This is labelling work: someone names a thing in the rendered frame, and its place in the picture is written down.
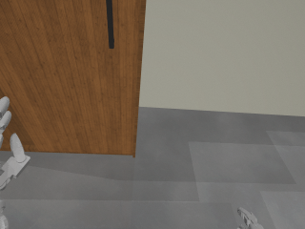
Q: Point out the robot right hand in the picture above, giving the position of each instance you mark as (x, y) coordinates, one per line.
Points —
(249, 219)

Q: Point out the robot left hand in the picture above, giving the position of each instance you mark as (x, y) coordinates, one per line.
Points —
(16, 164)

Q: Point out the wardrobe door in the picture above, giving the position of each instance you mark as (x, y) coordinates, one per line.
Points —
(15, 127)
(71, 92)

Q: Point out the left robot forearm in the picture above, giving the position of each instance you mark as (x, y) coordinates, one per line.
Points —
(4, 221)

